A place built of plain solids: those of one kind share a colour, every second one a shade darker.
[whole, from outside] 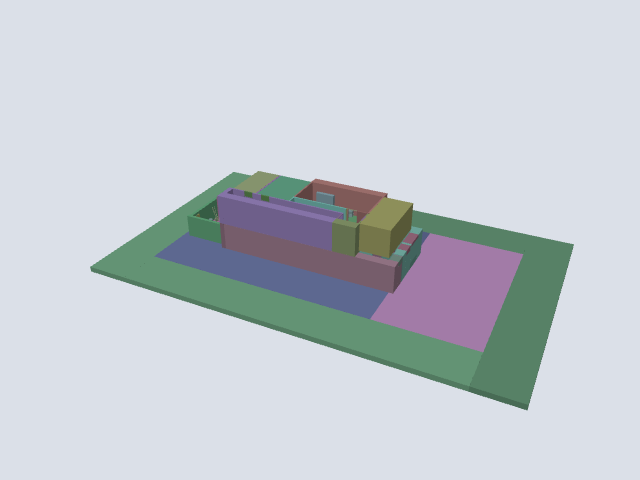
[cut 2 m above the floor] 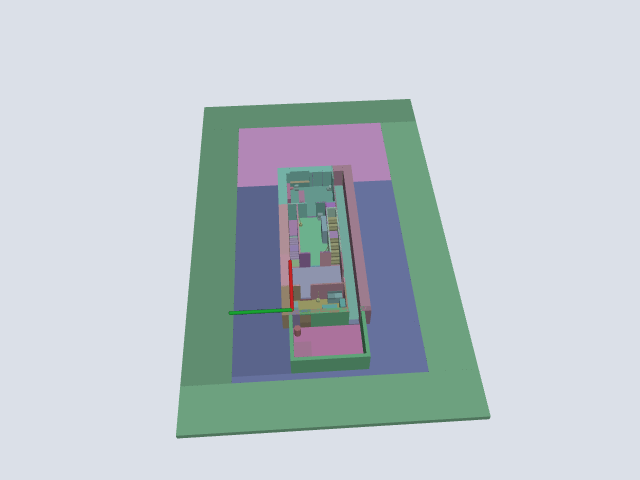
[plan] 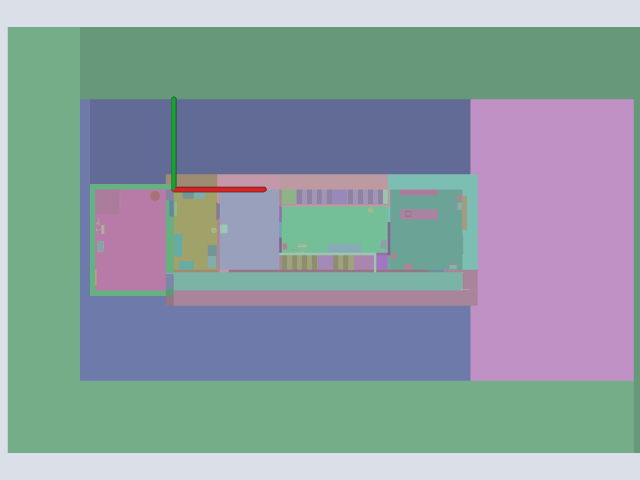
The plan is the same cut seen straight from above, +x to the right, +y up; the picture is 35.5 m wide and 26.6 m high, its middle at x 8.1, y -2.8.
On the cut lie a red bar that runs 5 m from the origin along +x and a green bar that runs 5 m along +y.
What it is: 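A small shop in a terrace of about 1900; a sales room behind a shop front, a store passage, a back shop and a yard; stock rooms over it and a cellar under it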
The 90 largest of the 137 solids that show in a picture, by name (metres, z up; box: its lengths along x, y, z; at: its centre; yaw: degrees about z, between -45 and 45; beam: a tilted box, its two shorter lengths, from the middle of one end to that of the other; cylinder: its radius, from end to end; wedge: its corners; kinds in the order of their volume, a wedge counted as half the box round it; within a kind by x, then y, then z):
{
 "ground_garden_1": {"box": [4.0, 23.6, 0.5], "at": [-7.2, -2.8, -0.27]},
 "ground_garden_2": {"box": [30.69, 4.0, 0.5], "at": [10.14, -12.6, -0.27]},
 "ground_garden_3": {"box": [30.69, 4.0, 0.5], "at": [10.14, 7.0, -0.27]},
 "ground_garden_4": {"box": [4.0, 23.6, 0.5], "at": [27.49, -2.8, -0.27]},
 "ground_side_1": {"box": [0.55, 15.6, 0.5], "at": [-4.92, -2.8, -0.27]},
 "ground_side_2": {"box": [4.2, 4.7, 0.5], "at": [-2.55, -8.25, -0.27]},
 "ground_side_3": {"box": [4.2, 4.7, 0.5], "at": [-2.55, 2.65, -0.27]},
 "ground_side_4": {"box": [16.89, 4.15, 0.5], "at": [8.0, -8.53, -0.27]},
 "ground_side_5": {"box": [16.89, 4.15, 0.5], "at": [8.0, 2.92, -0.27]},
 "floor_yard_1": {"box": [3.9, 5.6, 3.2], "at": [-2.4, -2.8, -1.62]},
 "wall_passage_1": {"box": [0.45, 0.91, 2.89], "at": [-0.23, -6.0, 1.19]},
 "wall_passage_2": {"box": [17.29, 0.85, 2.89], "at": [8.2, -6.03, 1.19]},
 "wall_passage_3": {"box": [10.2, 0.14, 2.89], "at": [8.99, -4.52, 1.19]},
 "wall_passage_4": {"box": [1.9, 0.14, 2.89], "at": [15.89, -4.52, 1.19]},
 "wall_passage_5": {"box": [0.85, 0.9, 2.89], "at": [16.41, -6.0, 1.19]},
 "wall_passage_6": {"box": [0.81, 0.91, 2.1], "at": [16.44, -5.09, 1.05]},
 "ground_street_1": {"box": [9.05, 15.6, 0.3], "at": [20.96, -2.8, -0.17]},
 "wall_fill_rear_1": {"box": [3.3, 4.45, 2.8], "at": [4.19, -2.23, 4.04]},
 "wall_fill_front_1": {"box": [2.77, 5.6, 2.63], "at": [14.61, -2.8, 4.12]},
 "wall_yard_1": {"box": [0.3, 6.2, 4.85], "at": [-4.5, -2.8, -0.4]},
 "wall_yard_2": {"box": [4.65, 0.3, 4.95], "at": [-2.33, -5.75, -0.35]},
 "wall_yard_3": {"box": [4.65, 0.3, 5.0], "at": [-2.33, 0.15, -0.32]},
 "wall_yard_4": {"box": [0.2, 0.9, 6.8], "at": [-0.35, -1.05, 0.58]},
 "wall_yard_5": {"box": [0.45, 0.36, 6.8], "at": [-0.23, -5.72, 0.58]},
 "wall_yard_6": {"box": [0.45, 3.15, 6.8], "at": [-0.23, -3.08, 0.58]},
 "wall_corr_1": {"box": [0.45, 2.0, 2.8], "at": [-0.23, -5.45, 4.04]},
 "wall_corr_2": {"box": [1.7, 0.14, 2.8], "at": [0.4, -4.52, 4.04]},
 "wall_corr_3": {"box": [11.68, 0.85, 2.8], "at": [5.39, -6.03, 4.04]},
 "wall_corr_4": {"box": [7.34, 0.14, 2.8], "at": [7.56, -4.52, 4.04]},
 "wall_fill_kitchen_1": {"box": [2.4, 4.45, 2.8], "at": [1.2, -2.23, 4.04]},
 "wall_sales_1": {"box": [0.14, 1.94, 2.89], "at": [11.92, -3.62, 1.19]},
 "wall_sales_2": {"box": [0.14, 2.66, 2.89], "at": [11.92, -0.48, 1.19]},
 "wall_sales_3": {"box": [4.99, 0.85, 2.89], "at": [14.35, 0.42, 1.19]},
 "wall_sales_4": {"box": [1.9, 0.14, 2.89], "at": [15.89, -4.52, 1.19]},
 "wall_sales_5": {"box": [0.85, 1.04, 2.89], "at": [16.41, -4.07, 1.19]},
 "wall_sales_6": {"box": [0.85, 0.3, 2.89], "at": [16.41, -2.4, 1.19]},
 "wall_sales_7": {"box": [0.85, 1.9, 0.87], "at": [16.41, -1.3, 0.18]},
 "wall_sales_8": {"box": [0.85, 1.2, 2.89], "at": [16.41, 0.25, 1.19]},
 "wall_sales_9": {"box": [0.81, 1.0, 2.15], "at": [16.44, -3.05, 1.07]},
 "wall_sales_10": {"box": [0.6, 1.9, 1.75], "at": [16.54, -1.3, 1.49]},
 "flightC_1": {"box": [0.33, 0.83, 3.05], "at": [6.93, -0.41, -1.69]},
 "flightC_2": {"box": [0.6, 0.83, 2.88], "at": [7.07, -0.41, -1.78]},
 "flightC_3": {"box": [0.88, 0.83, 2.72], "at": [7.21, -0.41, -1.86]},
 "flightC_4": {"box": [1.16, 0.83, 2.54], "at": [7.35, -0.41, -1.95]},
 "flightC_5": {"box": [1.44, 0.83, 2.37], "at": [7.49, -0.41, -2.04]},
 "flightC_6": {"box": [1.71, 0.83, 2.19], "at": [7.63, -0.41, -2.12]},
 "flightC_7": {"box": [1.99, 0.83, 2.03], "at": [7.76, -0.41, -2.21]},
 "flightC_8": {"box": [0.6, 0.83, 1.52], "at": [9.9, -0.41, -2.46]},
 "flightC_9": {"box": [0.88, 0.83, 1.35], "at": [10.04, -0.41, -2.54]},
 "flightC_10": {"box": [1.16, 0.83, 1.18], "at": [10.18, -0.41, -2.63]},
 "flightC_11": {"box": [1.44, 0.83, 1.01], "at": [10.32, -0.41, -2.72]},
 "flightC_12": {"box": [1.71, 0.83, 0.84], "at": [10.46, -0.41, -2.8]},
 "flightC_13": {"box": [1.99, 0.83, 0.67], "at": [10.59, -0.41, -2.89]},
 "wall_mid_1": {"box": [0.14, 4.5, 2.8], "at": [5.91, -1.4, 4.04]},
 "wall_mid_2": {"box": [7.39, 0.85, 2.8], "at": [9.53, 0.42, 4.04]},
 "wall_mid_3": {"box": [0.14, 4.5, 2.8], "at": [13.15, -1.4, 4.04]},
 "wall_stairC_1": {"box": [6.15, 0.14, 2.89], "at": [8.91, -0.88, 1.19]},
 "wall_stairC_2": {"box": [6.15, 0.85, 2.89], "at": [8.91, 0.42, 1.19]},
 "wall_scullery_1": {"box": [0.45, 3.09, 3.06], "at": [-0.23, -3.04, 1.11]},
 "wall_scullery_2": {"box": [0.45, 1.45, 3.06], "at": [-0.23, 0.12, 1.11]},
 "wall_scullery_3": {"box": [2.99, 0.14, 3.06], "at": [1.04, -4.52, 1.11]},
 "wall_scullery_4": {"box": [2.99, 0.85, 3.06], "at": [1.04, 0.42, 1.11]},
 "wall_scullery_5": {"box": [0.14, 1.63, 3.06], "at": [2.47, 0.04, 1.11]},
 "floor_cellar_1": {"box": [5.47, 3.5, 0.5], "at": [9.12, -2.7, -2.97]},
 "floor_cellar_2": {"box": [2.4, 4.45, 0.5], "at": [13.19, -2.23, -2.97]},
 "wall_backshop_1": {"box": [0.14, 2.97, 2.89], "at": [2.47, -3.11, 1.19]},
 "wall_backshop_2": {"box": [0.14, 1.63, 2.89], "at": [2.47, 0.04, 1.19]},
 "wall_backshop_3": {"box": [3.58, 0.85, 2.89], "at": [4.19, 0.42, 1.19]},
 "wall_backshop_4": {"box": [2.09, 0.14, 2.89], "at": [4.93, -4.52, 1.19]},
 "floor_mid_1": {"box": [7.11, 3.51, 0.25], "at": [9.53, -1.75, 2.76]},
 "wall_landing_1": {"box": [2.14, 0.85, 2.8], "at": [12.15, -6.03, 4.04]},
 "wall_stairU_1": {"box": [5.39, 0.14, 3.14], "at": [8.53, -4.52, 1.32]},
 "wall_stairU_2": {"box": [5.39, 0.14, 3.14], "at": [8.53, -3.58, 1.32]},
 "floor_sales_1": {"box": [4.0, 4.45, 0.25], "at": [13.99, -2.23, -0.13]},
 "wall_outhouse_1": {"box": [1.34, 1.38, 2.3], "at": [-3.68, -0.69, 1.08]},
 "floor_passage_1": {"box": [15.99, 1.01, 0.25], "at": [8.0, -5.09, -0.13]},
 "floor_store_1": {"box": [5.87, 2.56, 0.25], "at": [8.91, -2.23, -0.13]},
 "floor_backshop_1": {"box": [3.3, 4.45, 0.25], "at": [4.19, -2.23, -0.13]},
 "wall_yard_n0a_1": {"box": [0.45, 0.9, 6.8], "at": [-0.23, -0.15, 0.58]},
 "floor_scullery_1": {"box": [2.4, 4.45, 0.25], "at": [1.2, -2.23, -0.3]},
 "racking_1": {"box": [1.77, 0.35, 1.71], "at": [7.43, -0.2, 3.75]},
 "racking_2": {"box": [1.87, 0.46, 1.77], "at": [9.45, -3.26, 0.89]},
 "wall_store_1": {"box": [6.15, 0.14, 2.89], "at": [8.91, -0.88, 1.19]},
 "wall_boxU_1": {"box": [5.25, 0.14, 2.8], "at": [8.46, -3.58, 4.04]},
 "cupboard_1": {"box": [0.45, 1.25, 1.89], "at": [0.24, -3.09, 0.88]},
 "cupboard_2": {"box": [0.82, 0.45, 1.73], "at": [0.69, -4.21, 0.8]},
 "wall_fill_1": {"box": [0.63, 0.8, 2.89], "at": [11.54, -4.05, 1.19]},
 "shelving_back_1": {"box": [2.1, 0.32, 2.1], "at": [13.59, -0.16, 1.05]},
 "floor_midC_1": {"box": [0.89, 0.81, 1.86], "at": [9.16, -0.41, -2.29]},
 "wall_yard_n0e_1": {"box": [0.25, 0.9, 2.15], "at": [-0.12, -1.05, 2.9]}
}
